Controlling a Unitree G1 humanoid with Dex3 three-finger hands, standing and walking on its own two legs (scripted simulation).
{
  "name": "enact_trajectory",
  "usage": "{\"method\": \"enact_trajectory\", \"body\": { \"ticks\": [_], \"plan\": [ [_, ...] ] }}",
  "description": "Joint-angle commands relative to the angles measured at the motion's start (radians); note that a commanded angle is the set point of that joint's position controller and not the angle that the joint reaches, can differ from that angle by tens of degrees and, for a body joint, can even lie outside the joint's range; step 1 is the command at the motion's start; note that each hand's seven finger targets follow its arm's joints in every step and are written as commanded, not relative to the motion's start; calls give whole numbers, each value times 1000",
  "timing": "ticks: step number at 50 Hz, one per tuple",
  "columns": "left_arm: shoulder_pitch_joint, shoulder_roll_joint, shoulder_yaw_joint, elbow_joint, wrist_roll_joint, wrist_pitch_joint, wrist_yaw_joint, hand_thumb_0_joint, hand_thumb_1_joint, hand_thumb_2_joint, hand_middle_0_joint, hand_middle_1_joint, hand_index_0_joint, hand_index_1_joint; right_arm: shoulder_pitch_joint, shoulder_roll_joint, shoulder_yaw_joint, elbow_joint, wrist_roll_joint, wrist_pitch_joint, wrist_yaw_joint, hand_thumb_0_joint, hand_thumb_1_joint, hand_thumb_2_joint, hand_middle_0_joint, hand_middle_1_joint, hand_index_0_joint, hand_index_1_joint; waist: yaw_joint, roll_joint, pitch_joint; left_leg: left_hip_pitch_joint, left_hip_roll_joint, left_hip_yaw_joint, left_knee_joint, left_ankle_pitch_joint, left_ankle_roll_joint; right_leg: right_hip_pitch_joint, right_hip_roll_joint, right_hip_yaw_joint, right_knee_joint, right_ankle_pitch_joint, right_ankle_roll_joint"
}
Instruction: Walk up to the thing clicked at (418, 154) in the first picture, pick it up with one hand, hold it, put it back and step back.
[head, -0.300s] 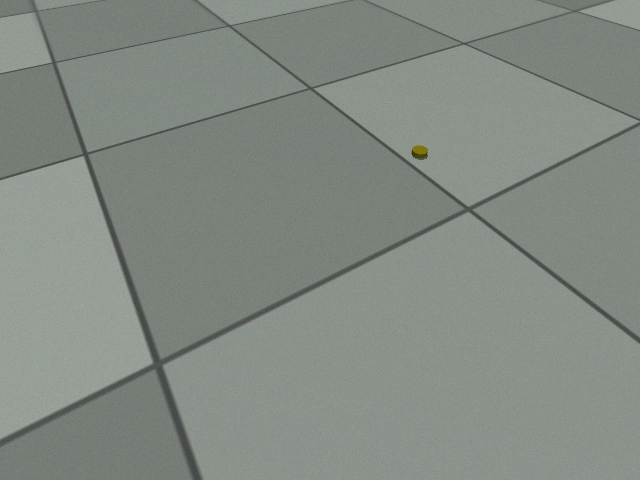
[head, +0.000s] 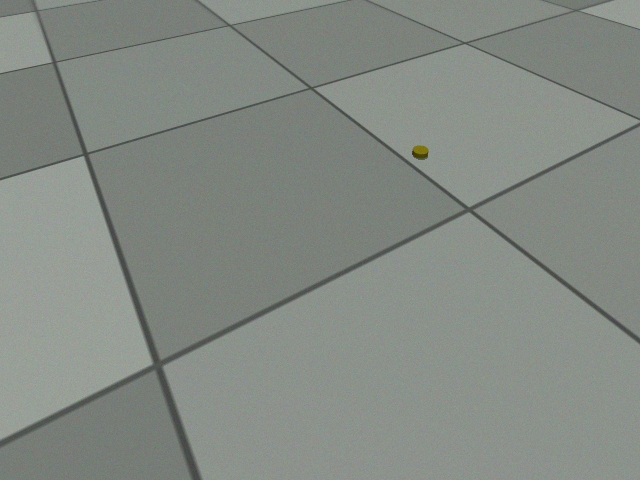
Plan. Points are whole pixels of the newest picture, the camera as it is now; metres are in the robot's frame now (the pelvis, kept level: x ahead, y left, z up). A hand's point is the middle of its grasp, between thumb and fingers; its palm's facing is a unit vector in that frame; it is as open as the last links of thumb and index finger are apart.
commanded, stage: stand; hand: left
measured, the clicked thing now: (420, 151) +1.87 -0.52 -0.77
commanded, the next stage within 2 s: walk up in 0.82 s
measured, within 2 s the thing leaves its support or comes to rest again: neither
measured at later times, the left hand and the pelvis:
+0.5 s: hand out of the picture +0.07 +0.25 -0.16, palm faces -0.03 -0.94 -0.33, open 7.4 cm; pelvis +0.00 +0.00 +0.00, yaw +0 degrees
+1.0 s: hand out of the picture +0.12 +0.25 -0.14, palm faces -0.13 -0.93 -0.34, open 7.4 cm; pelvis +0.02 -0.02 +0.00, yaw -6 degrees
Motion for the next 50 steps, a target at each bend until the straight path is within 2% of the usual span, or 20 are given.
{"method": "enact_trajectory", "body": {
  "ticks": [1, 6, 11, 21, 27, 31, 40, 41, 42, 43, 44, 45, 46, 47, 49, 50],
  "plan": [
    [-38, 208, 41, -57, 3, -17, 12, 0, 900, 900, -200, -300, -200, -300, -44, -212, -38, -61, 5, -25, -13, 0, -900, -900, 200, 300, 200, 300, 6, 12, -88, 24, 111, -89, -42, 165, 38, 30, -132, 100, -56, 174, -20],
    [-40, 210, 43, -56, 3, -17, 13, 0, 900, 900, -200, -300, -200, -300, -39, -209, -37, -63, 4, -24, -14, 0, -900, -900, 200, 300, 200, 300, 2, 5, -70, 18, 109, -86, -47, 151, 38, 21, -132, 101, -62, 166, -20],
    [-35, 215, 45, -57, 3, -16, 13, 0, 900, 900, -200, -300, -200, -300, -41, -209, -36, -62, 3, -24, -13, 0, -900, -900, 200, 300, 200, 300, 7, 4, -59, 17, 112, -93, -62, 115, 37, 9, -129, 103, -67, 109, -21],
    [-32, 216, 42, -60, 4, -20, 13, 0, 900, 900, -200, -300, -200, -300, -40, -209, -37, -64, 4, -24, -12, 0, -900, -900, 200, 300, 200, 300, 3, -6, -79, 38, 112, -85, -52, 146, 38, 18, -131, 104, -73, 160, -18],
    [-25, 220, 46, -55, 3, -17, 13, 0, 900, 900, -200, -300, -200, -300, -26, -207, -34, -58, 3, -22, -12, 0, -900, -900, 200, 300, 200, 300, 2, -1, -43, 12, 109, -89, -71, 81, 37, 2, -129, 110, -83, 97, -19],
    [-23, 220, 46, -57, 4, -16, 12, 0, 900, 900, -200, -300, -200, -300, -35, -217, -37, -60, 2, -23, -11, 0, -900, -900, 200, 300, 200, 300, 8, 13, -57, 18, 114, -93, -76, 88, 38, 8, -128, 108, -77, 84, -22],
    [-19, 219, 44, -58, 4, -19, 13, 0, 900, 900, -200, -300, -200, -300, -34, -215, -37, -63, 3, -25, -12, 0, -900, -900, 200, 300, 200, 300, 5, 8, -73, 32, 113, -88, -60, 128, 41, 18, -132, 107, -73, 144, -20],
    [14, 320, 129, -154, 31, -18, -33, 0, 900, 900, -200, -300, -200, -300, 51, -345, -125, -128, -27, -57, 3, 0, -900, -900, 200, 300, 200, 300, -23, -34, -189, 151, 122, -82, 30, -365, 105, -118, -80, 154, 24, -340, -57],
    [-73, 298, 123, -167, 31, -8, -53, 0, 900, 900, -200, -300, -200, -300, 93, -366, -145, -107, -32, -66, 8, 0, -900, -900, 200, 300, 200, 300, -69, 34, -89, 225, 164, -143, -10, -539, 132, -392, -59, 122, 117, -447, -51],
    [-145, 260, 119, -202, 30, -1, -67, 0, 900, 900, -200, -300, -200, -300, 143, -402, -166, -104, -32, -70, 5, 0, -900, -900, 200, 300, 200, 300, -111, 179, -25, 289, 291, -305, -141, -657, 187, -588, -21, 42, 346, -341, -25],
    [-185, 251, 115, -234, 41, -2, -74, 0, 900, 900, -200, -300, -200, -300, 150, -412, -174, -118, -29, -78, 4, 0, -900, -900, 200, 300, 200, 300, -120, 187, 20, 239, 430, -397, -229, -632, 243, -673, -53, 55, 507, -275, -17],
    [-173, 264, 118, -247, 39, -11, -78, 0, 900, 900, -200, -300, -200, -300, 128, -411, -174, -140, -29, -87, 4, 0, -900, -900, 200, 300, 200, 300, -103, 114, 42, 196, 471, -422, -244, -565, 267, -669, -101, 118, 544, -253, -21],
    [-154, 280, 126, -242, 37, -16, -85, 0, 900, 900, -200, -300, -200, -300, 92, -404, -174, -156, -28, -93, 3, 0, -900, -900, 200, 300, 200, 300, -74, 77, 52, 145, 470, -411, -252, -519, 263, -633, -133, 156, 583, -232, -19],
    [-101, 283, 126, -233, 31, -20, -95, 0, 900, 900, -200, -300, -200, -300, 81, -364, -167, -172, -30, -100, 4, 0, -900, -900, 200, 300, 200, 300, -49, 40, -2, 177, 409, -333, -244, -498, 238, -602, -138, 143, 573, -206, -18],
    [-15, 279, 134, -214, 24, -8, -121, 0, 900, 900, -200, -300, -200, -300, 12, -363, -165, -206, -36, -102, 13, 0, -900, -900, 200, 300, 200, 300, -5, 109, 4, 83, 353, -190, -259, -512, 210, -520, -138, 86, 545, -181, 3],
    [21, 268, 137, -213, 18, -3, -131, 0, 900, 900, -200, -300, -200, -300, -43, -376, -171, -222, -38, -104, 18, 0, -900, -900, 200, 300, 200, 300, 26, 173, 13, 23, 346, -137, -257, -501, 197, -445, -148, 62, 503, -173, 2]
  ]
}}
